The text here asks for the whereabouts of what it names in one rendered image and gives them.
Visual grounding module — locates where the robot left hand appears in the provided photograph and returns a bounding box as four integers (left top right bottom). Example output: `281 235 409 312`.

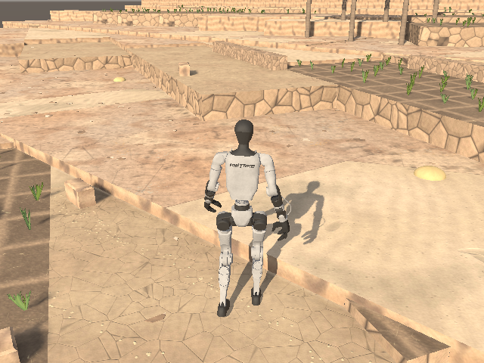
204 200 222 213

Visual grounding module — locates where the robot left forearm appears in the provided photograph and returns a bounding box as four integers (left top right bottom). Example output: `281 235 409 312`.
204 181 215 203

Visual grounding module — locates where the robot right forearm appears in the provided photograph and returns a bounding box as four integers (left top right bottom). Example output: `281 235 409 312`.
271 185 287 222

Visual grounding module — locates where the right robot upper arm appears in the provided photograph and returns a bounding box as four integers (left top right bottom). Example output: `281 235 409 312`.
259 153 278 197

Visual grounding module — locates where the robot head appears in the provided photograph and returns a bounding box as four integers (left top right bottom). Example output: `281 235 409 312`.
230 119 256 157

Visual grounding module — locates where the robot right hand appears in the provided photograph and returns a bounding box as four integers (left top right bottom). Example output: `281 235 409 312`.
272 220 290 241

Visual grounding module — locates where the left robot upper arm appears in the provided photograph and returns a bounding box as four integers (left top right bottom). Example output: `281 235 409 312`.
207 151 228 192

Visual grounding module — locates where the left robot shin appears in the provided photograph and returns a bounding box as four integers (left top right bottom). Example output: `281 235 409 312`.
219 253 231 307

